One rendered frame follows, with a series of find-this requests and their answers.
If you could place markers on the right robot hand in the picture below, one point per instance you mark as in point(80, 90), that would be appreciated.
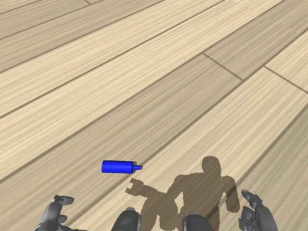
point(259, 220)

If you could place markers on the left robot arm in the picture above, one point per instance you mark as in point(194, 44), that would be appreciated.
point(46, 226)

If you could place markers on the bottle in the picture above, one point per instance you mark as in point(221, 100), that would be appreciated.
point(118, 167)

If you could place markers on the left robot hand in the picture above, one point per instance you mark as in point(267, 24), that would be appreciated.
point(52, 212)

